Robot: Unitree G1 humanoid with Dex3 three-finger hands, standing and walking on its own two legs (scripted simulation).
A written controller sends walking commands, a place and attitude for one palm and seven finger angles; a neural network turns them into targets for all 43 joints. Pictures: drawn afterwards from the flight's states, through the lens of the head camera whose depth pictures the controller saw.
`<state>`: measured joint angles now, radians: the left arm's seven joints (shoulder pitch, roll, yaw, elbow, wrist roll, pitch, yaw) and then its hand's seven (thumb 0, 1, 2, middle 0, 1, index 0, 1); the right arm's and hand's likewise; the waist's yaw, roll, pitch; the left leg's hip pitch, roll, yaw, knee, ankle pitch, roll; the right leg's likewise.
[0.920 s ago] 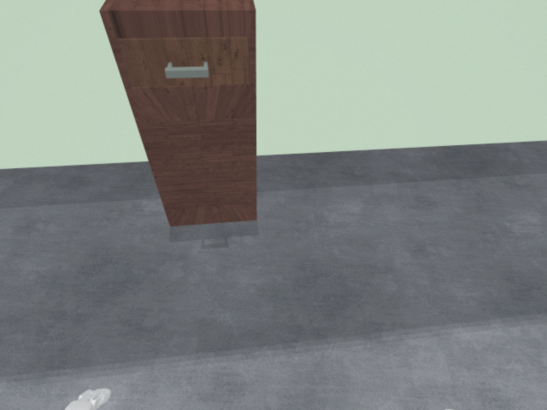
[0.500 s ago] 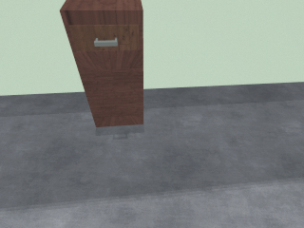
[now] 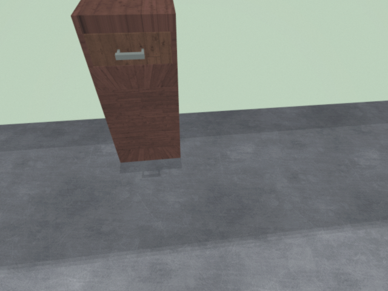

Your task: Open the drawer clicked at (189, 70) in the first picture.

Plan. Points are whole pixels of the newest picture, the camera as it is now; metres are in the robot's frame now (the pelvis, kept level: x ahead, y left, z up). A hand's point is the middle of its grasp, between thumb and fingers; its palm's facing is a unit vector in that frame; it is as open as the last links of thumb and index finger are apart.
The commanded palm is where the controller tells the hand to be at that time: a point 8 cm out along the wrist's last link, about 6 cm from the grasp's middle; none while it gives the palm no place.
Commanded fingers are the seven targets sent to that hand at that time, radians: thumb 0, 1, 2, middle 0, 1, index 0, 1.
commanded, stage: stand and wait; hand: left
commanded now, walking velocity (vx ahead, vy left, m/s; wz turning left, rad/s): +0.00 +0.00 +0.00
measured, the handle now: (130, 53) +1.01 +0.33 -0.01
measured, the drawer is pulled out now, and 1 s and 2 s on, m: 0.00 0.00 0.00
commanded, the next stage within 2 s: look at it before walking up in 0.06 s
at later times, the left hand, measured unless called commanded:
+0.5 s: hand out of the picture +0.08 +0.24 -0.16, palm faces -0.03 -0.94 -0.33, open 7.3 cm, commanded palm none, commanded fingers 0.00 0.90 0.90 -0.20 -0.30 -0.20 -0.30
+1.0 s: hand out of the picture +0.05 +0.21 -0.19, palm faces +0.02 -0.98 -0.20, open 7.3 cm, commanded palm none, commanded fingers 0.00 0.90 0.90 -0.20 -0.30 -0.20 -0.30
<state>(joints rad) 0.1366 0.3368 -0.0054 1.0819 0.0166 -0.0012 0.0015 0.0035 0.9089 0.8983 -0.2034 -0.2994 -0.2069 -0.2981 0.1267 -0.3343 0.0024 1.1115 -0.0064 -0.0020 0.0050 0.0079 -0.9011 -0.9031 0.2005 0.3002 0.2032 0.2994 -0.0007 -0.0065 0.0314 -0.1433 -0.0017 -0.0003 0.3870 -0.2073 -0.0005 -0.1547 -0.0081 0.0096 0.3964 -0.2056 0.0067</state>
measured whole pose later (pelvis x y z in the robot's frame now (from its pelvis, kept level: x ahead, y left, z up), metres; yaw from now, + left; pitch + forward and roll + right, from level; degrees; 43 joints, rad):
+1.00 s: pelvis +0.05 +0.01 -0.01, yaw +0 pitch +0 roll -2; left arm 0.30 0.23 0.01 1.09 0.02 0.00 -0.01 0.00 0.91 0.90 -0.20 -0.30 -0.21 -0.30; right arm 0.26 -0.24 0.01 1.12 -0.02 0.01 0.01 0.01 -0.90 -0.90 0.20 0.30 0.20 0.30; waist 0.01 0.00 -0.02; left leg -0.19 0.04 0.02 0.57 -0.37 0.01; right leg -0.14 0.02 0.00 0.47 -0.33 0.01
